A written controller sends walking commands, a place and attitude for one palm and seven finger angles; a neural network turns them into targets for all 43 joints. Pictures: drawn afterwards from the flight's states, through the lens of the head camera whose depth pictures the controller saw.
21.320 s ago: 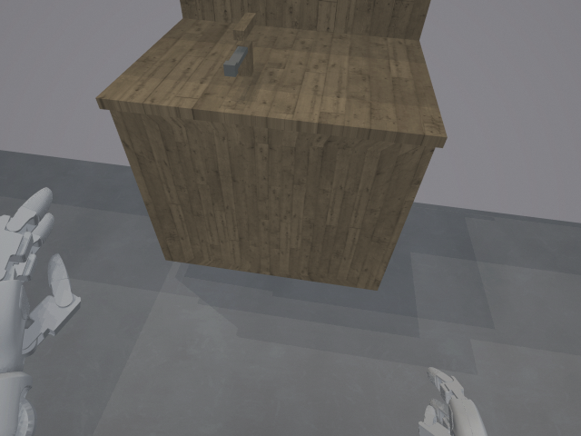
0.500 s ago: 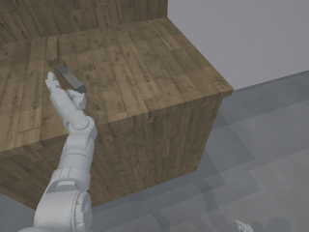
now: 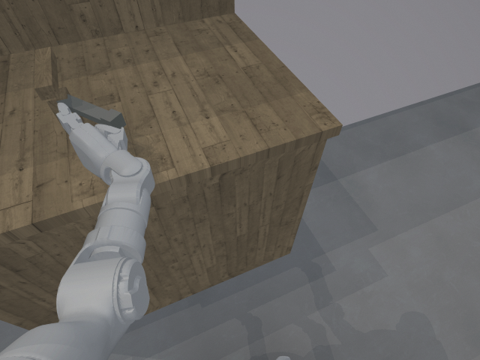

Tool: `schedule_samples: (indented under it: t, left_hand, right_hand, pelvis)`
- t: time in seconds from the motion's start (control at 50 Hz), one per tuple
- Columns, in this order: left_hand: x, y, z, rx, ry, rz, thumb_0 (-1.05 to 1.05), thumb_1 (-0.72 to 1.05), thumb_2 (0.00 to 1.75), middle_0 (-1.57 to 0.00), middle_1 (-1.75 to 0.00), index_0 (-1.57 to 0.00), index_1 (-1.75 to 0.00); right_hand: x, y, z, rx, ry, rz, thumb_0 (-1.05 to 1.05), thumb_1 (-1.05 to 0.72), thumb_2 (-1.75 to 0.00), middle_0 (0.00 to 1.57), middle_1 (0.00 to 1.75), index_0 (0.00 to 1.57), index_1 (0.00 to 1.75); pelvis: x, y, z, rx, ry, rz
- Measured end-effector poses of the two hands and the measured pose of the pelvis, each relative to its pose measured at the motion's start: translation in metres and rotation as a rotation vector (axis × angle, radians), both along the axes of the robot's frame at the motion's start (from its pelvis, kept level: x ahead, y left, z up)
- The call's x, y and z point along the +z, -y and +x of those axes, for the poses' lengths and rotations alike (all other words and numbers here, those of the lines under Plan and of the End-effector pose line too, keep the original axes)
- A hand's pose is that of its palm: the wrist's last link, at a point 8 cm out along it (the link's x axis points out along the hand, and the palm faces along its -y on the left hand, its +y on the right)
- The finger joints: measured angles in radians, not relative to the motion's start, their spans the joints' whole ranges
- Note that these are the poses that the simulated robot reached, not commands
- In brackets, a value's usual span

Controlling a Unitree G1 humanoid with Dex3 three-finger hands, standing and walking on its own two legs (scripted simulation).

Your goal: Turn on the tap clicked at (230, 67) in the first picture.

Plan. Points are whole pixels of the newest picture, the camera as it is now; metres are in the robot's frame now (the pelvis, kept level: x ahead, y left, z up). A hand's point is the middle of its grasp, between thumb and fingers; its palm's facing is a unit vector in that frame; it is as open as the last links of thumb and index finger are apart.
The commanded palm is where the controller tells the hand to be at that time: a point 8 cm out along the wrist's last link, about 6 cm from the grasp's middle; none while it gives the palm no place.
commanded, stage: push the lever round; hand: left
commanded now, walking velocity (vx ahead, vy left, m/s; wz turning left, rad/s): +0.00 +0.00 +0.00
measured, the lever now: (113, 121) +0.50 +0.22 +0.13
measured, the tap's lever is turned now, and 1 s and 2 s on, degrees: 38 65 75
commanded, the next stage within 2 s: lift the hand up off the lever in 1.28 s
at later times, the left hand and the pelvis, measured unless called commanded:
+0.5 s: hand (141, 118) +0.51 +0.17 +0.12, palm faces +0.79 -0.60 -0.14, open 7.5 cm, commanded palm +0.46 +0.19 +0.13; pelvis +0.01 +0.01 -0.01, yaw +0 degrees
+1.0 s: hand (146, 110) +0.54 +0.17 +0.12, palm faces +0.82 -0.55 -0.17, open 7.5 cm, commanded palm +0.48 +0.18 +0.13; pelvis +0.03 +0.00 -0.01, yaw +0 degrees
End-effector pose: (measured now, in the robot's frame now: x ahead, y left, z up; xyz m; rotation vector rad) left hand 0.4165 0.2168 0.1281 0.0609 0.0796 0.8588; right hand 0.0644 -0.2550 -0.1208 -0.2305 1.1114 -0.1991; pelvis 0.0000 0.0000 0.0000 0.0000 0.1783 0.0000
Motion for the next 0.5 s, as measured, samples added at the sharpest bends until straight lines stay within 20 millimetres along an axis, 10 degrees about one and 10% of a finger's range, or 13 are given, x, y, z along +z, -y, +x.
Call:
schedule_samples:
  t: [0.5]
  left_hand:
    - [0.002, 0.027, 0.042, 0.072, -0.070, 0.001, -0.02, 0.96, 0.94, -0.16, -0.15, -0.15, -0.15]
  right_hand:
    - [-0.013, -0.016, -0.013, 0.023, -0.102, 0.053, 0.00, -0.90, -0.90, 0.20, 0.30, 0.20, 0.30]
  pelvis:
    - [-0.006, -0.006, 0.013, -0.001, -0.082, -0.005]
